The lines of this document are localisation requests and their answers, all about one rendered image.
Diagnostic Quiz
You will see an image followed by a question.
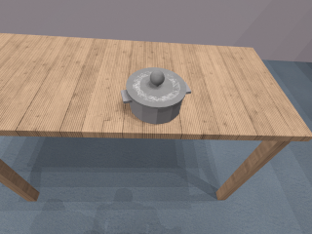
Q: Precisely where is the table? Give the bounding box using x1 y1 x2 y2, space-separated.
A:
0 33 312 202

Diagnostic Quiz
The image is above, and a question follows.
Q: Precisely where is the knob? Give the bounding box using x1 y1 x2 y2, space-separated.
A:
150 70 165 86

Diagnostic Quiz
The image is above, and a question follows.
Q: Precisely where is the pot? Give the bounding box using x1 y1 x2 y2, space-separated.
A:
120 82 191 125

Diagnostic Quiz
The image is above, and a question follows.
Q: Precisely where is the lid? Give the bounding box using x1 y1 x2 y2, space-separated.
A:
126 67 187 109

